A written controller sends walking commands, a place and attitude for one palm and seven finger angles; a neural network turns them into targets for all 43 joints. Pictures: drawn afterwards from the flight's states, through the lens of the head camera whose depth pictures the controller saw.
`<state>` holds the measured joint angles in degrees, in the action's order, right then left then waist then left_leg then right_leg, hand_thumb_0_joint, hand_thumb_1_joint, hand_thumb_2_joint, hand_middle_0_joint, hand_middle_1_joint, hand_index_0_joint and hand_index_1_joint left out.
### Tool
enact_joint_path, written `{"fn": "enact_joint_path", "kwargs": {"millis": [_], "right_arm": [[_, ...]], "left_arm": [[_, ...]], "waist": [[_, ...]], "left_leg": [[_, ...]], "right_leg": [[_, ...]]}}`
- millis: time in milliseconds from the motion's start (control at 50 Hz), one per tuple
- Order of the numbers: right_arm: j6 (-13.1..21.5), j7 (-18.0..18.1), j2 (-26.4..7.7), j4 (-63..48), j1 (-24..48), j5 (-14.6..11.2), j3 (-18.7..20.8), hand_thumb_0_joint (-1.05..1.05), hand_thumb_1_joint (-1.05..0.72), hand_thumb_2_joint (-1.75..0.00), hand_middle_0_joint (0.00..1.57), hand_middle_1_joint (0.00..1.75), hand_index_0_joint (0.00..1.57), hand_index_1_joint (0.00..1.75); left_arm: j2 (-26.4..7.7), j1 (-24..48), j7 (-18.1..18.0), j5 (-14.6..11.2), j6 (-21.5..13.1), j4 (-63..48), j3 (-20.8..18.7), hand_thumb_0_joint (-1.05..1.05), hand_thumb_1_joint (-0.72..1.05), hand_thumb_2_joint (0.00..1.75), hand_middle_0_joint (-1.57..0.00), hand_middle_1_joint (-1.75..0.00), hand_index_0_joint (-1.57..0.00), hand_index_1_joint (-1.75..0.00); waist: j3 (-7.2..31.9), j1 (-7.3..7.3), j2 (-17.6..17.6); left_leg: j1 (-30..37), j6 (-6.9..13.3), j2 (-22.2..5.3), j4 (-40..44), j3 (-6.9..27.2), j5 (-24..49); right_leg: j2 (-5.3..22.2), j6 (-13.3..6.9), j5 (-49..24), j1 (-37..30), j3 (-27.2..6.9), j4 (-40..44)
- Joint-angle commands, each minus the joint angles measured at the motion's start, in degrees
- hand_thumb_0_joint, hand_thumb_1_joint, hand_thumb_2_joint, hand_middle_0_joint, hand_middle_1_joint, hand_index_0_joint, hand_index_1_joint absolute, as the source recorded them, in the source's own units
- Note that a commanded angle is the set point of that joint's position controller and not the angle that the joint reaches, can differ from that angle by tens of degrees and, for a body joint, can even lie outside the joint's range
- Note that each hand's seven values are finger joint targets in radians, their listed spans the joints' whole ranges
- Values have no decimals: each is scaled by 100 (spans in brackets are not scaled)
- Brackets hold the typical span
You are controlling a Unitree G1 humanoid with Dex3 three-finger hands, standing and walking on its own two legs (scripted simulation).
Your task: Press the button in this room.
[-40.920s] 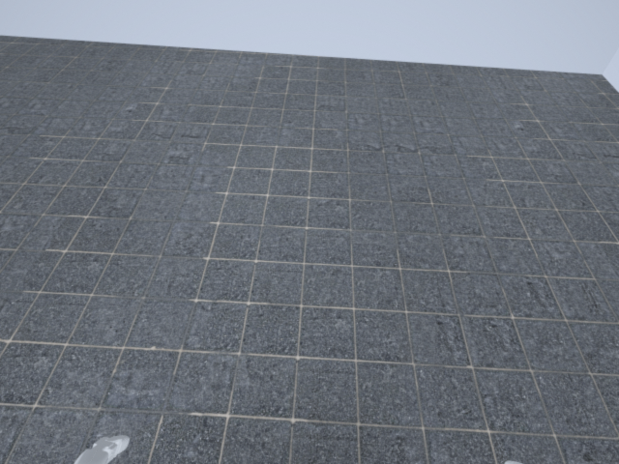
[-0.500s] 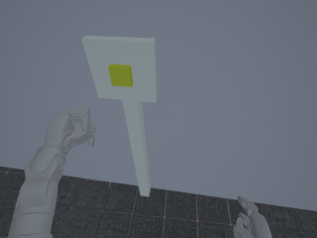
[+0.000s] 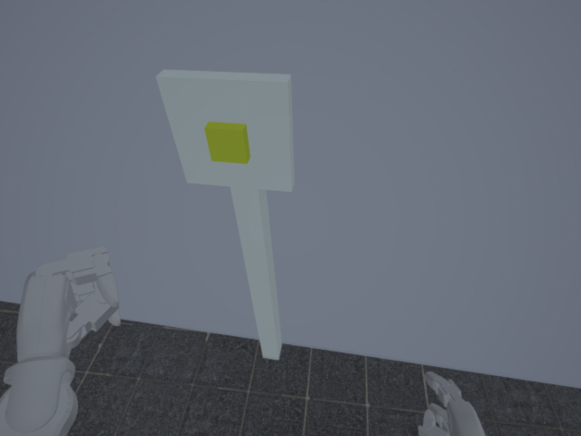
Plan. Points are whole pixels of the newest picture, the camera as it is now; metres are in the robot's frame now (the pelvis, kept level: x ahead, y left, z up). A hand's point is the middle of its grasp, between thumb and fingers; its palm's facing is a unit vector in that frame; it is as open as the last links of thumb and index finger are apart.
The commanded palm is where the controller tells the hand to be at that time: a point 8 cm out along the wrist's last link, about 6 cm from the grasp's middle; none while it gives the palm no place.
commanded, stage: draw the hand back to the body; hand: left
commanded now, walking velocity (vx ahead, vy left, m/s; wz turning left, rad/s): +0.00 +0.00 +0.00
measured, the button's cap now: (228, 142) +0.53 +0.17 +0.16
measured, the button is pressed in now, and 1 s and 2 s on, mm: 0 0 0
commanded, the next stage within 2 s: step back with the hand held close in 0.44 s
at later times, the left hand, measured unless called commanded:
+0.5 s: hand (88, 318) +0.18 +0.24 +0.15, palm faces +0.43 -0.83 -0.36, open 3.1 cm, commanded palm +0.13 +0.28 +0.17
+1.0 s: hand (49, 347) +0.15 +0.26 +0.16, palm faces +0.34 -0.80 -0.50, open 3.1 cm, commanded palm +0.09 +0.30 +0.17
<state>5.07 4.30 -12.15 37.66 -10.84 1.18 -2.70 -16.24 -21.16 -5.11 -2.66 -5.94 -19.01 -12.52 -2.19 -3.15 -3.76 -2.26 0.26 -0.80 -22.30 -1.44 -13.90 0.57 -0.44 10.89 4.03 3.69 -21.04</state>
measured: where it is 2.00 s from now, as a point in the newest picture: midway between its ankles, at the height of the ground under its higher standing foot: outside the picture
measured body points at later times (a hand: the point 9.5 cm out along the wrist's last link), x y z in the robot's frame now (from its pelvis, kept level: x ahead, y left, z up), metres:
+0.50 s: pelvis +0.01 +0.00 +0.00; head -0.02 -0.01 +0.45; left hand +0.16 +0.28 +0.17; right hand +0.20 -0.20 -0.08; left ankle -0.01 +0.12 -0.74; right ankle +0.01 -0.11 -0.74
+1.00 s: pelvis -0.04 +0.02 -0.01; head -0.02 +0.02 +0.44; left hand +0.13 +0.30 +0.18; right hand +0.15 -0.22 -0.08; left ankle -0.01 +0.12 -0.74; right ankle +0.01 -0.11 -0.74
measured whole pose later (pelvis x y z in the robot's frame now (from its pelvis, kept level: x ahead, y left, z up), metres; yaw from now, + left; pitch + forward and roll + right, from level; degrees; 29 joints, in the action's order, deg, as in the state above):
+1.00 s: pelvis -0.04 +0.02 -0.01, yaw +1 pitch +0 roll +0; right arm 0.2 5.2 -12.7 30.8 -10.6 0.1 0.6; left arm -23.8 -36.6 -6.9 -2.1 -10.5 -34.4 -21.5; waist -1.7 -0.6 0.0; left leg -16.6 1.9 0.9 -30.0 -1.5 -13.6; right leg 2.6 1.1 10.0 17.6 3.5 -27.7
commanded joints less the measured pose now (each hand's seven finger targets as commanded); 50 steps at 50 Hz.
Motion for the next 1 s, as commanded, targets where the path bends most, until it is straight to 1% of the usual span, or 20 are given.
{"fn": "enact_joint_path", "kwargs": {"millis": [0,100,140,200,260,300,340,400,520,540,560,580,620,680,720,780,840,880,960,980], "right_arm": [[324,49,-582,-1100,888,-5,276,0,-90,-90,20,30,20,30],[427,62,-577,-1155,810,-12,288,0,-90,-90,20,30,20,30],[455,71,-571,-1151,775,-11,299,0,-90,-90,20,30,20,30],[462,83,-595,-1073,742,-16,295,0,-90,-90,20,30,20,30],[459,127,-609,-1045,738,-19,314,0,-90,-90,20,30,20,30],[479,143,-596,-1060,756,-16,304,0,-90,-90,20,30,20,30],[503,147,-580,-1051,736,1,307,0,-90,-90,20,30,20,30],[532,140,-568,-1082,761,19,279,0,-90,-90,20,30,20,30],[512,112,-543,-1069,763,15,271,0,-90,-90,20,30,20,30],[495,118,-568,-1025,767,5,273,0,-90,-90,20,30,20,30],[328,78,-624,-1340,599,-86,207,0,-90,-90,20,30,20,30],[234,85,-611,-1209,620,-44,294,0,-90,-90,20,30,20,30],[87,28,-668,-1287,658,-33,347,0,-90,-90,20,30,20,30],[-23,26,-718,-1354,653,-37,410,0,-90,-90,20,30,20,30],[-104,22,-749,-1429,588,-57,472,0,-90,-90,20,30,20,30],[-171,53,-733,-1560,583,-84,517,0,-90,-90,20,30,20,30],[-229,85,-707,-1651,577,-111,551,0,-90,-90,20,30,20,30],[-228,119,-707,-1657,587,-118,562,0,-90,-90,20,30,20,30],[-158,146,-792,-1654,581,-97,575,0,-90,-90,20,30,20,30],[-129,146,-769,-1643,561,-117,569,0,-90,-90,20,30,20,30]], "left_arm": [[-1078,196,-153,9,-384,-1665,-854,0,90,90,-130,-150,-130,-150],[-1076,-370,-202,31,-384,-2119,-914,0,90,90,-130,-150,-130,-150],[-1053,-578,-209,35,-381,-2153,-948,0,90,90,-130,-150,-130,-150],[-889,-371,-205,59,-329,-1889,-775,0,90,90,-130,-150,-130,-150],[-892,-119,-230,81,-325,-1775,-740,0,90,90,-130,-150,-130,-150],[-947,-46,-256,87,-356,-1849,-790,0,90,90,-130,-150,-130,-150],[-973,-166,-280,98,-375,-1951,-837,0,90,90,-130,-150,-130,-150],[-1043,-278,-290,82,-359,-2097,-891,0,90,90,-130,-150,-130,-150],[-991,-405,-253,64,-316,-1979,-904,0,90,90,-130,-150,-130,-150],[-1131,-40,-278,70,-315,-1953,-1018,0,90,90,-130,-150,-130,-150],[-2043,865,-324,54,-597,-2271,-1967,0,90,90,-130,-150,-130,-150],[-1361,-127,-239,30,-595,-1688,-1450,0,90,90,-130,-150,-130,-150],[-1060,-721,-166,59,-528,-1593,-1117,0,90,90,-130,-150,-130,-150],[-1100,-1125,-172,53,-621,-1960,-1120,0,90,90,-130,-150,-130,-150],[-1207,-1359,-204,38,-637,-2251,-1221,0,90,90,-130,-150,-130,-150],[-1490,-1558,-269,20,-685,-2642,-1523,0,90,90,-130,-150,-130,-150],[-1568,-1661,-312,-1,-723,-2761,-1635,0,90,90,-130,-150,-130,-150],[-1578,-1624,-331,5,-761,-2786,-1659,0,90,90,-130,-150,-130,-150],[-1415,-1462,-330,56,-816,-2610,-1523,0,90,90,-130,-150,-130,-150],[-1379,-1462,-340,83,-836,-2518,-1503,0,90,90,-130,-150,-130,-150]], "waist": [[576,-115,0],[506,-106,-109],[433,-107,4],[22,-26,157],[-92,5,267],[71,-37,140],[378,-78,-12],[550,-128,-119],[264,-110,36],[227,-77,13],[-485,174,-280],[-244,176,370],[18,204,614],[679,229,154],[1173,236,144],[1566,216,105],[1506,218,194],[1339,223,67],[875,228,-190],[790,238,-133]], "left_leg": [[-327,84,31,370,125,1057],[-307,57,19,279,121,1317],[-319,54,10,273,115,1305],[-401,85,4,309,120,1039],[-351,118,15,336,115,718],[-329,125,29,341,138,665],[-224,114,38,299,120,913],[-262,84,37,286,149,1132],[-355,57,12,271,132,1257],[-373,51,17,294,140,1167],[-1000,133,-66,262,283,648],[-1067,160,-103,70,391,669],[-810,178,-84,-107,304,978],[-779,172,-150,-219,298,1591],[-773,154,-216,-293,331,2089],[-893,107,-283,-362,424,2599],[-1140,103,-332,-364,482,2531],[-1317,137,-388,-247,558,2264],[-2107,270,-557,119,738,1223],[-2341,314,-616,177,741,836]], "right_leg": [[-11,-81,-526,-287,-174,282],[-29,-72,-781,-233,-155,248],[-41,-64,-773,-185,-135,249],[-49,-51,-471,81,-129,364],[-39,-41,-80,239,-150,507],[-16,-53,-11,148,-163,450],[-5,-67,-306,-41,-163,347],[1,-72,-596,-238,-167,256],[-31,-68,-736,-147,-140,275],[-36,-74,-647,-116,-150,304],[226,-45,-605,463,-521,546],[364,-36,-453,596,-473,595],[435,-37,-592,712,-461,620],[493,-28,-1195,477,-353,232],[478,-12,-1725,207,-310,-71],[440,-3,-2176,21,-270,-467],[402,26,-2118,110,-281,-655],[346,61,-1727,268,-267,-720],[237,100,-903,314,-290,-958],[239,104,-758,271,-326,-1052]]}}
